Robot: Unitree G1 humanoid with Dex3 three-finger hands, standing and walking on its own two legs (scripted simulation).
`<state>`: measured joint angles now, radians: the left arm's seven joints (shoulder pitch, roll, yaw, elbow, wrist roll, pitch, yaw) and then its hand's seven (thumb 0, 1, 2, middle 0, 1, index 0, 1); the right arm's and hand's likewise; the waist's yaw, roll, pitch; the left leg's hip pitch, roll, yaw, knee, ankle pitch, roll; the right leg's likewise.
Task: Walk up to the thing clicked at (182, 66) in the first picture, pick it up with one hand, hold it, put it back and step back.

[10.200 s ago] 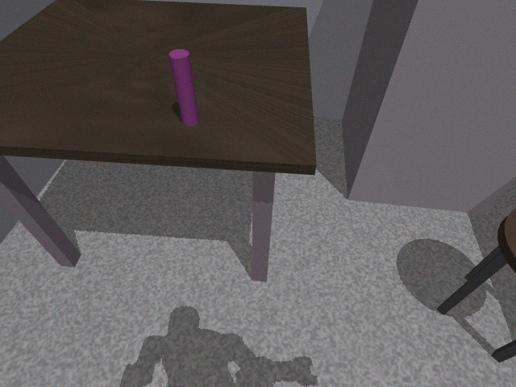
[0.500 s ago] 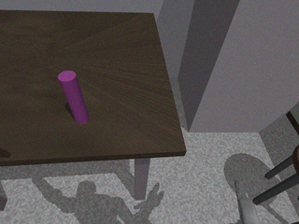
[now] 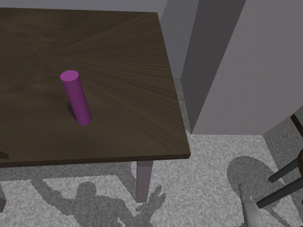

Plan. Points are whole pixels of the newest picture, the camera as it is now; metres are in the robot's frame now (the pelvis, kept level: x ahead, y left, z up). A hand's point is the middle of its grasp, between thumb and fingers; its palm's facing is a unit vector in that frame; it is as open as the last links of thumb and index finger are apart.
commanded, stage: go down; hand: left
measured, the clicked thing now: (78, 100) +0.46 +0.19 +0.08
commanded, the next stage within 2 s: approach in 0.36 s
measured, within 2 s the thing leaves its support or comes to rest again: neither
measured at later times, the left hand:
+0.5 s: hand out of the picture +0.35 +0.38 +0.16, palm faces +0.16 -0.99 +0.02, open 17.3 cm
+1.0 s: hand (51, 125) +0.40 +0.26 +0.04, palm faces +0.04 -1.00 +0.07, open 17.5 cm
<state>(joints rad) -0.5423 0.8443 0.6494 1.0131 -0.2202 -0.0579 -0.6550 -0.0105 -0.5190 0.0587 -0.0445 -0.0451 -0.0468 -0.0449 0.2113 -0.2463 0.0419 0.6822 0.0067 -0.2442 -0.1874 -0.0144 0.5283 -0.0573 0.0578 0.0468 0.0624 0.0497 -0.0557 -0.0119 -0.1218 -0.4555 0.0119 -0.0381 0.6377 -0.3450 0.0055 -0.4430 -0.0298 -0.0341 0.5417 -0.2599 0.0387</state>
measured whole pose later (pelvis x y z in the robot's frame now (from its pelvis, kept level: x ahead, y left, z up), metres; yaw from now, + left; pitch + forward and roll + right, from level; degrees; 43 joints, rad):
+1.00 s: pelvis -0.02 +0.00 -0.03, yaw -1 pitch +14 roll -2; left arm -0.55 0.54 0.49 0.93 -0.23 -0.26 -0.44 -0.01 -0.55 0.04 -0.05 -0.06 -0.05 -0.06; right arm 0.27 -0.25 0.01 0.45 -0.01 -0.21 -0.08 -0.01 0.55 -0.05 0.06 0.05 0.06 0.05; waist -0.12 -0.04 -0.10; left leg -0.68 0.02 -0.03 0.86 -0.42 0.00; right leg -0.68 -0.02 -0.02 0.77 -0.33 0.04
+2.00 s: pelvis -0.02 -0.01 -0.04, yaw -2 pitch +14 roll -1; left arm -0.64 0.40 0.37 0.87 -0.15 -0.25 -0.11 -0.01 -0.56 0.08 -0.34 -0.19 -0.34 -0.19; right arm 0.38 -0.23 -0.04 0.18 0.00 -0.07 -0.02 -0.01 0.51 -0.05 0.06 0.05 0.06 0.05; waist -0.12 -0.02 -0.11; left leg -0.72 0.03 -0.01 0.94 -0.46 -0.01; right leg -0.75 -0.01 0.00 0.88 -0.38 0.03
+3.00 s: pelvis -0.02 -0.01 -0.04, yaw -2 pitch +13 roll -2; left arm -0.66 0.41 0.36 0.84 -0.14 -0.17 -0.12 -0.02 0.12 1.16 -0.99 -1.15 -1.00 -1.16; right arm 0.36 -0.23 -0.02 0.21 0.01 -0.03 -0.02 -0.01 0.52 -0.06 0.06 0.05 0.06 0.05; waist -0.11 0.00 -0.11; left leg -0.70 0.03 -0.01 0.93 -0.46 0.00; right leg -0.72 -0.01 0.00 0.86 -0.38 0.03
